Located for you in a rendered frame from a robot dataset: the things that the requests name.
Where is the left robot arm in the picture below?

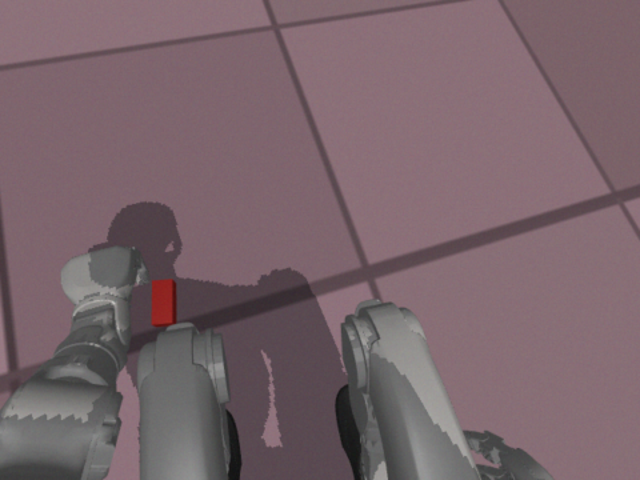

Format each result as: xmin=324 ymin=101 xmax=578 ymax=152
xmin=0 ymin=295 xmax=131 ymax=480

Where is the right robot foot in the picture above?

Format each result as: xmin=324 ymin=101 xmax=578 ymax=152
xmin=335 ymin=384 xmax=365 ymax=480

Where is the right robot hand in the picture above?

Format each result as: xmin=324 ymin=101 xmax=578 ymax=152
xmin=462 ymin=430 xmax=555 ymax=480

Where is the small box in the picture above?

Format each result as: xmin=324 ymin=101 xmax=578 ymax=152
xmin=151 ymin=279 xmax=177 ymax=327

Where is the left robot hand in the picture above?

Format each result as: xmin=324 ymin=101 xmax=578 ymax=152
xmin=60 ymin=246 xmax=150 ymax=308

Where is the left robot foot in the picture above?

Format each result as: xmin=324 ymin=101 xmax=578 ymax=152
xmin=226 ymin=409 xmax=242 ymax=480

